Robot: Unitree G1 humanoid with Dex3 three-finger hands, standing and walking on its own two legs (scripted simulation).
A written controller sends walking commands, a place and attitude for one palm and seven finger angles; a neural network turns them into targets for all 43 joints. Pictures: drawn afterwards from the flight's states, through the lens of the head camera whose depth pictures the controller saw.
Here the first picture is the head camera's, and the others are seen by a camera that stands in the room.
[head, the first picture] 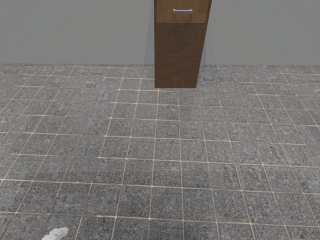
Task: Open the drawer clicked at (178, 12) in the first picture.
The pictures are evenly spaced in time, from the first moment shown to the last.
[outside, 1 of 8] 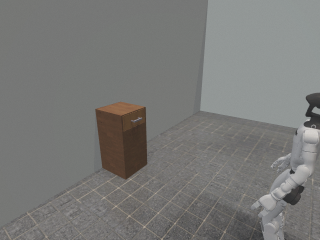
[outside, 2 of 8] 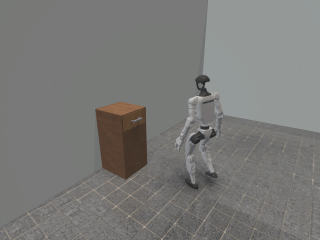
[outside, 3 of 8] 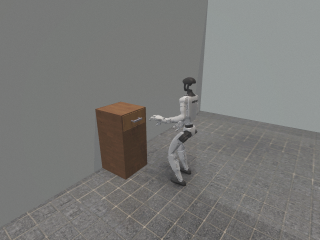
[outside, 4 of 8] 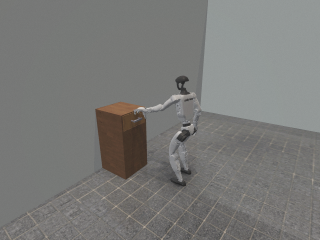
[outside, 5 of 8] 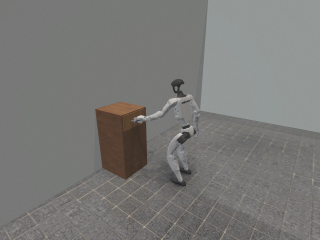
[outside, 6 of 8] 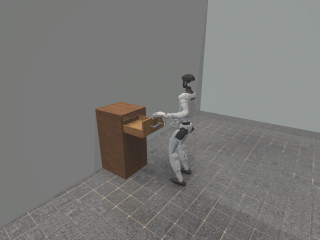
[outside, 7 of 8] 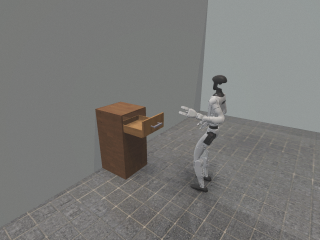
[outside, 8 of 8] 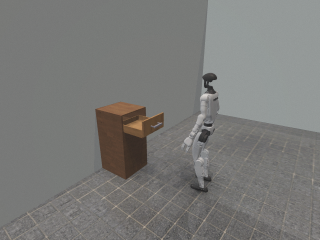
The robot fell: no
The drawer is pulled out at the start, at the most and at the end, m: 0.00 0.30 0.30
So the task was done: yes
